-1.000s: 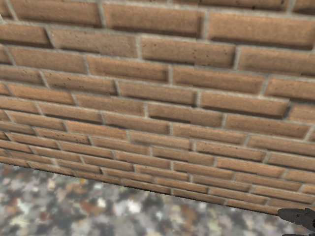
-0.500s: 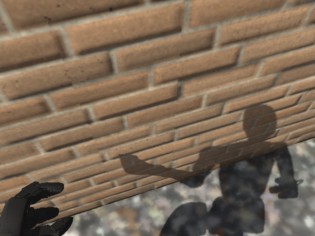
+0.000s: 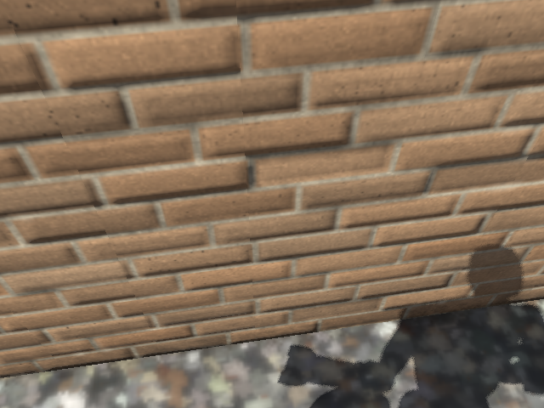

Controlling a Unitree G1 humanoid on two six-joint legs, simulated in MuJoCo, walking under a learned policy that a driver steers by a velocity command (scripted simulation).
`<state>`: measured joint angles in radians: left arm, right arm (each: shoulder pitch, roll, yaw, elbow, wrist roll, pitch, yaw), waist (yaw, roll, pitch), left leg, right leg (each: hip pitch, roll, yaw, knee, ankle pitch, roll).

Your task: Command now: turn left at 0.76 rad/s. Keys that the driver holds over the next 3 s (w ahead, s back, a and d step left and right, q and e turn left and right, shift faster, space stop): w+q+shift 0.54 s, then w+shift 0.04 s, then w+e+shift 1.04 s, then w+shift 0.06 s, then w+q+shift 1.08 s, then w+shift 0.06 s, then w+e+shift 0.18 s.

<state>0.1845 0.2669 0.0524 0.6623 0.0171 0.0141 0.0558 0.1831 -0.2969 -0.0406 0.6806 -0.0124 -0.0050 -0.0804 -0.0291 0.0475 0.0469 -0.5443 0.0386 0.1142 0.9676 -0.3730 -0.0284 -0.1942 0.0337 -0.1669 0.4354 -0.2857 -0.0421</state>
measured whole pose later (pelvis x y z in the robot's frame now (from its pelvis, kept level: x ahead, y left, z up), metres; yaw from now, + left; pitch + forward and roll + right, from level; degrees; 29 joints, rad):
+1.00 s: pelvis -0.12 +0.18 -0.01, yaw +24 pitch +0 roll +0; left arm 0.37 0.38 0.11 0.74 -0.01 0.03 0.10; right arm 0.27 -0.25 -0.04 0.59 -0.05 0.05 0.05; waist 0.06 -0.01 0.09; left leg -0.28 -0.02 -0.05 0.61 -0.34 0.00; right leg -0.50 -0.07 0.17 0.96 -0.54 0.07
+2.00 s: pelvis -0.10 +0.04 -0.01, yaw -10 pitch -1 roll +0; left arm 0.15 0.26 0.03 0.51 0.03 0.04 -0.06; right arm 0.52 -0.37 -0.11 0.83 0.03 0.00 -0.11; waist -0.07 0.00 0.08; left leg -0.19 0.16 -0.15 0.46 -0.27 -0.16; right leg -0.33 0.00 0.11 0.71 -0.36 0.01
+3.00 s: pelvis -0.09 +0.04 -0.01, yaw +35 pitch -1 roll +0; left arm 0.44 0.37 0.08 0.88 -0.02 -0.03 0.12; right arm 0.14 -0.34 -0.05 0.54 -0.04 0.05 0.09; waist 0.02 0.03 0.06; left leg -0.52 -0.13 -0.13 1.23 -0.45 0.01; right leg -0.26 -0.09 0.07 0.57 -0.30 0.08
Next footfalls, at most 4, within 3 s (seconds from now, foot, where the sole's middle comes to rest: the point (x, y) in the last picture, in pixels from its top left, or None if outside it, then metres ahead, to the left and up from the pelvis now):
0.34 left None -0.06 0.16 -0.77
0.66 right None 0.08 -0.02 -0.77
0.92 left None -0.14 0.31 -0.77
1.54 right None -0.09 0.04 -0.77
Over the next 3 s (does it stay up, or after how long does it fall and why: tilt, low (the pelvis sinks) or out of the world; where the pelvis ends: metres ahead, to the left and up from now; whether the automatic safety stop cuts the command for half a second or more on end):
stays up -0.09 0.04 -0.01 its command is cut before an obstacle from the start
